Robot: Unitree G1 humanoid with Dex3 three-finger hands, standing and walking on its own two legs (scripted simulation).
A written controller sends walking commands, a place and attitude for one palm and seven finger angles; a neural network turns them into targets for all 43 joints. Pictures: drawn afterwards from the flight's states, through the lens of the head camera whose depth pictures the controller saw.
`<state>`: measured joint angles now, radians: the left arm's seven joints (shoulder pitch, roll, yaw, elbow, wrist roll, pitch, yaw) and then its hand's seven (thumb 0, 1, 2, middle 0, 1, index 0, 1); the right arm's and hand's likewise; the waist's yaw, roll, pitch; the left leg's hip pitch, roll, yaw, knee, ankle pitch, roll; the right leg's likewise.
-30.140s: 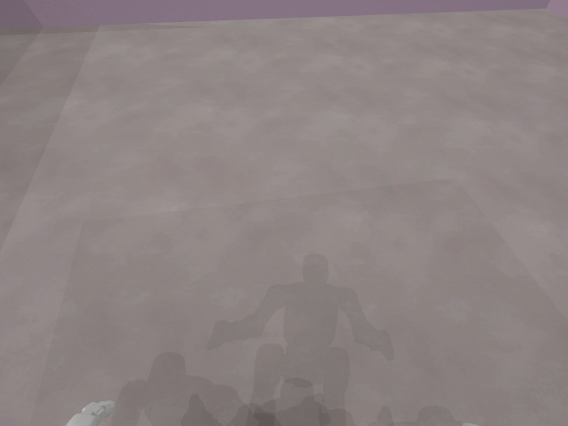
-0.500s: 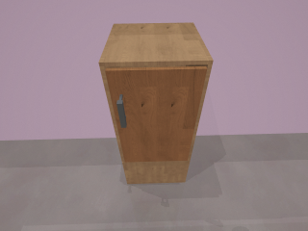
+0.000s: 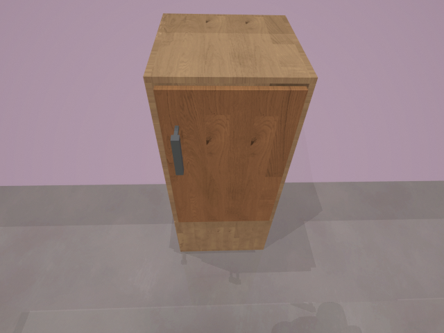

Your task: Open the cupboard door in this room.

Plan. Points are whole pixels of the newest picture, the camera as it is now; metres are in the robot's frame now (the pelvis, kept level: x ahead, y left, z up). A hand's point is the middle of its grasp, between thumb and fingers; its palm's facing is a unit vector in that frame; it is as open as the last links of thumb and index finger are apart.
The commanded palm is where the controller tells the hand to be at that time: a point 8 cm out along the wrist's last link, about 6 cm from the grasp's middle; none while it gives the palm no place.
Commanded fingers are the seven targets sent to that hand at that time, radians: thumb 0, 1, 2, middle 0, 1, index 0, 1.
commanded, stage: look again from close up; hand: left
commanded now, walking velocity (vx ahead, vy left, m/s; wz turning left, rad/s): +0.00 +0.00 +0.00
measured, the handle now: (178, 150) +0.56 +0.16 -0.04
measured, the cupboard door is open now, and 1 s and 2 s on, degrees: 0 0 0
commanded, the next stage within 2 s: raise the hand with hooked fingers in 0.40 s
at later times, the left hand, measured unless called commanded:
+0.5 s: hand out of the picture +0.05 +0.14 -0.18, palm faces +0.00 -0.98 -0.19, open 7.4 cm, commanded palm +0.13 +0.19 -0.07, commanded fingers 0.00 0.88 0.89 -0.20 -0.31 -0.20 -0.31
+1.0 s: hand (140, 322) +0.16 +0.16 -0.09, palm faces +0.25 -0.97 -0.03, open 9.1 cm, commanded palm +0.17 +0.21 -0.06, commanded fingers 0.00 0.29 0.64 -0.24 -0.69 -0.24 -0.69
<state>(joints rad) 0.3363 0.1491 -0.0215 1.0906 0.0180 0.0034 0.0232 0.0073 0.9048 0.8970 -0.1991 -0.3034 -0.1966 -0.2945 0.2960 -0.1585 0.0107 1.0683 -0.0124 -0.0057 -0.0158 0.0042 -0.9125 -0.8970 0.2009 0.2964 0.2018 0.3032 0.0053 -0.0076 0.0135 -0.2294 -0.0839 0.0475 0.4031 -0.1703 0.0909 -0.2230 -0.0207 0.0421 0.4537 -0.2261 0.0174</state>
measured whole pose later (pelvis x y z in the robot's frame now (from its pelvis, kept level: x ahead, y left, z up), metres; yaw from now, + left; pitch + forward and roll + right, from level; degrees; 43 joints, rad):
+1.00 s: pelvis +0.01 -0.07 -0.10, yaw +3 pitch +15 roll +0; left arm 0.49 0.19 0.25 0.14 -0.28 -0.50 -0.27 0.02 0.51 0.73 -0.23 -0.55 -0.23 -0.54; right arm 0.13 -0.27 -0.07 0.50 0.00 -0.22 -0.04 0.01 -0.91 -0.90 0.20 0.30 0.20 0.30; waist 0.05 -0.05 -0.16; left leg -0.92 -0.01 -0.05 1.20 -0.53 -0.02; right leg -0.87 0.06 -0.08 1.19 -0.58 -0.08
